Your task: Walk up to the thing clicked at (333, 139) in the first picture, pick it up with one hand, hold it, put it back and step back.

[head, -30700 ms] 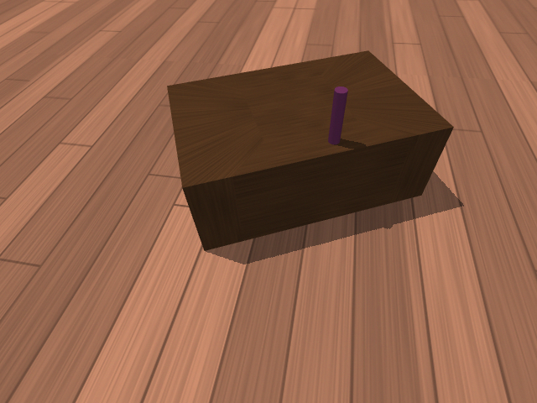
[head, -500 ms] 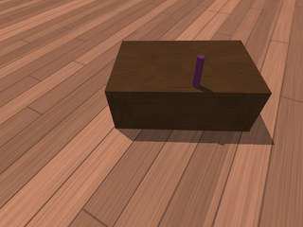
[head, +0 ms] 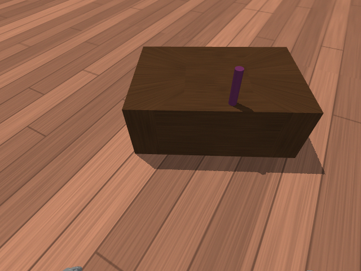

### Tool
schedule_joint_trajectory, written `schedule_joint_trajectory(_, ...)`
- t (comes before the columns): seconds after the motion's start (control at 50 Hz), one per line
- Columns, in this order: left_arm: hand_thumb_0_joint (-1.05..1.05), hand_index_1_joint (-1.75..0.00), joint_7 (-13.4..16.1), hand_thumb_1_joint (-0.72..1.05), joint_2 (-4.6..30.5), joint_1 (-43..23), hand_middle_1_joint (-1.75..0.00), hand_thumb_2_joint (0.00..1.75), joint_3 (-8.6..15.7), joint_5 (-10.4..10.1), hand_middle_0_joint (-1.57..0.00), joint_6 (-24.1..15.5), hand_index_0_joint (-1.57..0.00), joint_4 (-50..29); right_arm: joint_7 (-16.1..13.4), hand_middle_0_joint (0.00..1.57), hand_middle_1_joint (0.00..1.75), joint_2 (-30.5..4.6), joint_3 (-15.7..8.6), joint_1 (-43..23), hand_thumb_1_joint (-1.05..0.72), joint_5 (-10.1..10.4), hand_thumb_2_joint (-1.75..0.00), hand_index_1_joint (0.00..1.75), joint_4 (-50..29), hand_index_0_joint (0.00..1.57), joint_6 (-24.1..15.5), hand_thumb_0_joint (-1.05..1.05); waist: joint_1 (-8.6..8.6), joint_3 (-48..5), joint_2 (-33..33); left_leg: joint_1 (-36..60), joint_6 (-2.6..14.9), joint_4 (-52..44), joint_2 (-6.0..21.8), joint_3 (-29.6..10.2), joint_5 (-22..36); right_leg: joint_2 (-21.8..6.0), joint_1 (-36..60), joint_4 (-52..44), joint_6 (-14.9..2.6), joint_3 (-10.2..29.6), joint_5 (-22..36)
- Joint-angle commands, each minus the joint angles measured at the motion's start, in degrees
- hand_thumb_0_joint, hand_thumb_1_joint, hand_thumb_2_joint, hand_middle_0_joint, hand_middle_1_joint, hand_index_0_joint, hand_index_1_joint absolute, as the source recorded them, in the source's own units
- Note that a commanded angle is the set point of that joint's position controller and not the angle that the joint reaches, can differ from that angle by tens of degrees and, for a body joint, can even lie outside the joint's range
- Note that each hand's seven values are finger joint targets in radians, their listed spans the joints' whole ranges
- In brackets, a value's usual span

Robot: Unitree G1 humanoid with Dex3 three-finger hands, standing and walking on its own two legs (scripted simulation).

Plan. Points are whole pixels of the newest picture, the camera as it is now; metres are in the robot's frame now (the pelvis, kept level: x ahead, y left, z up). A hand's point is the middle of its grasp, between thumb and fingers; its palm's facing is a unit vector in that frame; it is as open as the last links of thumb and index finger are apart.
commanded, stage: step back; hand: right
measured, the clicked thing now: (235, 87) +1.04 -0.24 -0.24
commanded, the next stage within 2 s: stand in 0.06 s
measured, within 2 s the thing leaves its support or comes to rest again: neither
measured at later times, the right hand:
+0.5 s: hand out of the picture +0.07 -0.26 -0.15, palm faces +0.01 +0.94 -0.33, open 7.4 cm
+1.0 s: hand out of the picture +0.04 -0.27 -0.15, palm faces -0.01 +0.94 -0.33, open 7.4 cm
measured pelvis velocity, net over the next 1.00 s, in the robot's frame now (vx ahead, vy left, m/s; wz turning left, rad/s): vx -0.02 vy -0.02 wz -0.01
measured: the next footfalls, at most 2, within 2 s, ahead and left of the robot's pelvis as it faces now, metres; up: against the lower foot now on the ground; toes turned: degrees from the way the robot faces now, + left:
none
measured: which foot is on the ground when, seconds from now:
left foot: down 0.00-1.00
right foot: down 0.00-1.00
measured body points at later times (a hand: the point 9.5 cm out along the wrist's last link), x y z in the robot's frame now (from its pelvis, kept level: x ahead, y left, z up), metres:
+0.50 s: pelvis -0.01 -0.01 +0.01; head +0.00 -0.01 +0.46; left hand +0.08 +0.29 -0.12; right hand +0.07 -0.31 -0.12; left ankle -0.01 +0.12 -0.74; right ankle -0.01 -0.13 -0.74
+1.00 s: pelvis -0.02 -0.02 +0.01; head -0.01 -0.02 +0.46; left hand +0.06 +0.28 -0.12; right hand +0.04 -0.32 -0.13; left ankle -0.01 +0.12 -0.74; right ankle -0.01 -0.13 -0.74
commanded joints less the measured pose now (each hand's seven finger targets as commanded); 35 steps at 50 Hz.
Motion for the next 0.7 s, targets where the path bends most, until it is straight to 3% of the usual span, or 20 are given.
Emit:
schedule_joint_trajectory(0.0,0.0,-0.3,1.17,0.9,12.04,-2.44,-0.3,0.9,2.52,-0.01,-0.2,-1.35,-0.2,-3.14,-0.49,0.2,0.3,-12.28,-2.39,-2.81,-0.9,-0.01,-0.9,0.3,-3.65,0.2,-1.12,0.0,0.07,-5.4,-0.86,-1.14,1.99,-3.91,5.82,-3.5,14.75,-6.21,4.87,-3.33,-3.17,4.68,14.56)
schedule_joint_trajectory(0.02,0.0,-0.3,1.2,0.9,12.07,-3.0,-0.3,0.9,2.59,-0.03,-0.2,-1.3,-0.2,-2.96,-0.48,0.2,0.3,-11.73,-2.24,-2.86,-0.9,-0.02,-0.9,0.3,-3.43,0.2,-1.03,0.0,-0.07,-4.71,-1.26,-1.49,1.76,-4.23,5.64,-3.56,14.01,-6.18,4.38,-3.6,-3.17,4.83,13.6)
schedule_joint_trajectory(0.04,0.0,-0.3,1.11,0.9,9.86,-3.29,-0.3,0.9,1.31,-0.77,-0.2,-1.18,-0.2,-2.34,-0.55,0.2,0.3,-12.29,-1.64,-2.98,-0.9,0.82,-0.9,0.3,-3.31,0.2,-1.23,0.0,-0.75,-4.44,0.07,1.59,1.6,-7.31,7.06,-5.55,20.65,-6.46,3.34,-4.49,-2.84,5.65,18.65)
schedule_joint_trajectory(0.06,0.0,-0.3,1.13,0.9,9.9,-3.2,-0.3,0.9,1.47,-0.94,-0.2,-1.09,-0.2,-2.53,-0.67,0.2,0.3,-12.71,-1.71,-2.76,-0.9,0.86,-0.9,0.3,-3.06,0.2,-1.46,0.0,-0.5,-5.92,0.29,3.9,1.44,-7.19,7.59,-5.42,24.44,-6.11,4.17,-4.2,-2.33,5.05,20.2)
schedule_joint_trajectory(0.16,0.0,-0.3,1.11,0.9,10.4,-2.5,-0.3,0.9,1.2,-0.77,-0.2,-1.2,-0.2,-1.44,-0.68,0.2,0.3,-12.67,-1.21,-3.19,-0.9,0.9,-0.9,0.3,-2.12,0.2,-1.69,0.0,-0.39,-8.13,1.39,6.45,0.94,-8.54,7.97,-4.61,27.72,-6.22,7.48,-5.52,-1.85,4.72,22.22)
schedule_joint_trajectory(0.22,0.0,-0.3,1.13,0.9,10.32,-3.28,-0.3,0.9,0.95,-0.58,-0.2,-1.16,-0.2,-1.03,-0.66,0.2,0.3,-12.57,-0.96,-4.02,-0.9,0.95,-0.9,0.3,-1.68,0.2,-1.46,0.0,-0.41,-6.7,0.83,4.95,0.74,-10.11,7.77,-4.41,22.68,-6.32,7.54,-7.22,-1.64,5.01,19.16)
schedule_joint_trajectory(0.3,0.0,-0.3,1.11,0.9,10.51,-2.78,-0.3,0.9,0.87,-0.39,-0.2,-1.22,-0.2,-0.49,-0.59,0.2,0.3,-12.74,-0.95,-4.43,-0.9,0.93,-0.9,0.3,-1.23,0.2,-1.33,0.0,-0.48,-6.76,0.78,5.62,0.65,-10.74,7.73,-4.08,20.17,-6.47,6.93,-8.16,-1.79,5.19,17.96)
schedule_joint_trajectory(0.36,0.0,-0.3,1.05,0.9,10.77,-2.91,-0.3,0.9,0.78,-0.54,-0.2,-1.2,-0.2,-0.25,-0.44,0.2,0.3,-12.27,-0.54,-3.36,-0.9,0.89,-0.9,0.3,-0.54,0.2,-1.23,0.0,-0.72,-4.75,0.49,3.69,0.32,-12.15,7.24,-4.02,15.15,-6.27,5.94,-9.32,-1.74,5.47,13.45)
schedule_joint_trajectory(0.44,0.0,-0.3,0.93,0.9,10.69,-2.53,-0.3,0.9,0.58,-0.33,-0.2,-1.27,-0.2,-0.12,-0.24,0.2,0.3,-12.4,-0.46,-3.55,-0.9,0.84,-0.9,0.3,-0.34,0.2,-1.23,0.0,-0.69,-4.33,0.4,3.98,0.31,-12.2,7.27,-4.06,12.69,-6.21,4.29,-10.34,-1.72,5.7,11.2)
schedule_joint_trajectory(0.54,0.0,-0.3,0.77,0.9,11.0,-1.84,-0.3,0.9,0.53,-0.43,-0.2,-1.05,-0.2,0.07,-0.03,0.2,0.3,-12.68,-0.39,-2.06,-0.9,0.64,-0.9,0.3,0.41,0.2,-1.07,0.0,-0.55,-1.72,0.24,1.09,0.33,-12.89,6.66,-4.33,5.27,-5.97,1.99,-11.7,-1.79,6.61,2.03)
schedule_joint_trajectory(0.62,0.0,-0.3,0.72,0.9,10.98,-1.41,-0.3,0.9,0.48,-0.4,-0.2,-1.39,-0.2,-0.1,0.01,0.2,0.3,-12.84,-0.35,-1.84,-0.9,0.65,-0.9,0.3,0.28,0.2,-1.35,0.0,-0.35,-3.82,0.28,2.12,0.61,-12.25,7.22,-4.59,8.86,-6.26,3.52,-10.71,-2.05,6.74,7.36)
schedule_joint_trajectory(0.68,0.0,-0.3,0.8,0.9,11.59,-1.73,-0.3,0.9,0.54,-0.4,-0.2,-1.25,-0.2,-0.23,-0.1,0.2,0.3,-12.72,-0.34,-1.01,-0.9,0.5,-0.9,0.3,0.34,0.2,-1.32,0.0,-0.65,-3.45,-0.2,1.92,0.45,-12.36,7.28,-4.51,8.73,-6.24,3.13,-10.56,-2.18,6.66,6.42)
